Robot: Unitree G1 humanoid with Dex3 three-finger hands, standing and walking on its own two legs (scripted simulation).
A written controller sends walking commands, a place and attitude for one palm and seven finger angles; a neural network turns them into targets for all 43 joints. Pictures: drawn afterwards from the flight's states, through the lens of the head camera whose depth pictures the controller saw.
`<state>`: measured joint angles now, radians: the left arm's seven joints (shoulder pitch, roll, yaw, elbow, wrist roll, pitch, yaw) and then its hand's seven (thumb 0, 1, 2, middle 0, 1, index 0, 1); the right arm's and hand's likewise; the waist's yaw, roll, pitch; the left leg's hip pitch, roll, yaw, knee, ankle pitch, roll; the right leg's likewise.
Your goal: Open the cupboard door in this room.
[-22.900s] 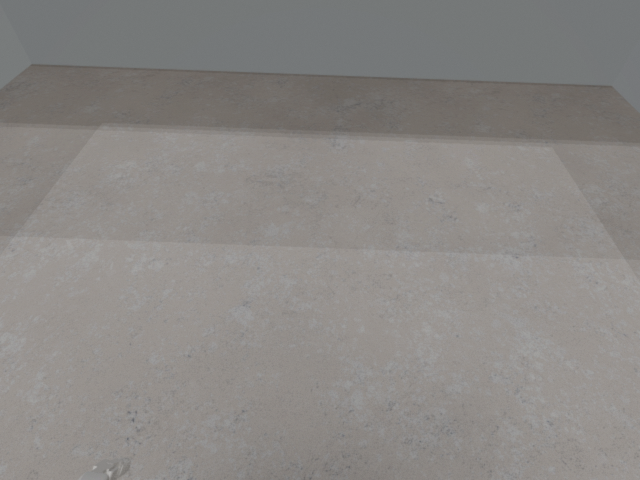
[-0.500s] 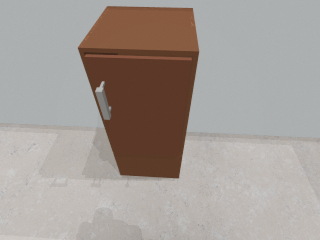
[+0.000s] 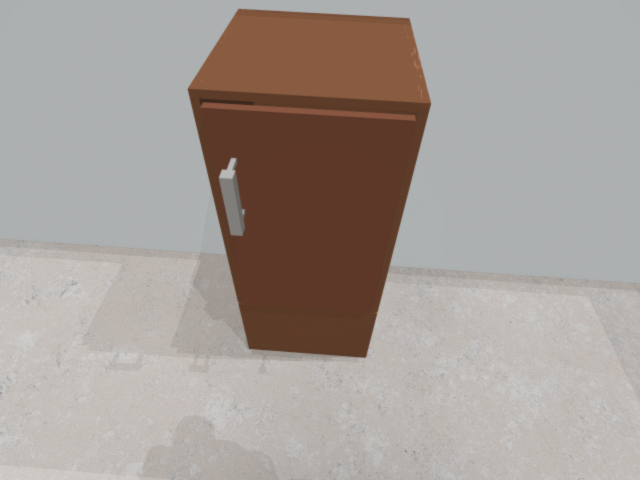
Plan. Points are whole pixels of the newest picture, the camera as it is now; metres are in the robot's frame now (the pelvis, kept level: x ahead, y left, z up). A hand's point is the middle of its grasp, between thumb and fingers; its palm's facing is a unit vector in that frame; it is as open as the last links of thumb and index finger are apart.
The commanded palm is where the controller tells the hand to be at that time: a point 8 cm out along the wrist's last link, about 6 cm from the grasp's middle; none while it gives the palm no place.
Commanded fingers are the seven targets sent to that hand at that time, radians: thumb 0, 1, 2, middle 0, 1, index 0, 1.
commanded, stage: look again from close up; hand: left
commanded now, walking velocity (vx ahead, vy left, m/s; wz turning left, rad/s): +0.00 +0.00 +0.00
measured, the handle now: (235, 197) +0.60 +0.21 -0.02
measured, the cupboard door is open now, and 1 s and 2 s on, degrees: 0 0 0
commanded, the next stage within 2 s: shuffle to correct the standing spot in 0.24 s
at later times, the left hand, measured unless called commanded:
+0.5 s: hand out of the picture +0.01 +0.18 -0.17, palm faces -0.02 -0.98 -0.19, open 7.4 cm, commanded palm none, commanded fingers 0.00 0.90 0.90 -0.20 -0.30 -0.20 -0.30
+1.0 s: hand out of the picture +0.10 +0.17 -0.17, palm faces +0.05 -0.97 -0.25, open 7.3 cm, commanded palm none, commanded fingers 0.00 0.90 0.90 -0.20 -0.30 -0.20 -0.30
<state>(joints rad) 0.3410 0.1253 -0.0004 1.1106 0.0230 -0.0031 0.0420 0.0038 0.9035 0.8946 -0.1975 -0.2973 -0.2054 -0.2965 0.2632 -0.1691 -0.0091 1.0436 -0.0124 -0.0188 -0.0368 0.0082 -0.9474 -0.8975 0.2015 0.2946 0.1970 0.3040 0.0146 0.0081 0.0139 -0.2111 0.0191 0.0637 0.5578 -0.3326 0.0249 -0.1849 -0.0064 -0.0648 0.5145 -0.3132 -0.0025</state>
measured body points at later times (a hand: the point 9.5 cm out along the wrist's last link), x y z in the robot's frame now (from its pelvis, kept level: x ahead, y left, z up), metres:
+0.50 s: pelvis +0.02 +0.01 +0.00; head +0.03 +0.00 +0.45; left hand +0.01 +0.23 -0.16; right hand -0.02 -0.19 -0.16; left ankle -0.02 +0.10 -0.73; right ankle -0.02 -0.12 -0.73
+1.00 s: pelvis +0.08 -0.02 +0.00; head +0.12 -0.03 +0.44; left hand +0.10 +0.22 -0.15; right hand +0.14 -0.25 -0.16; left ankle +0.03 +0.09 -0.73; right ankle +0.09 -0.13 -0.73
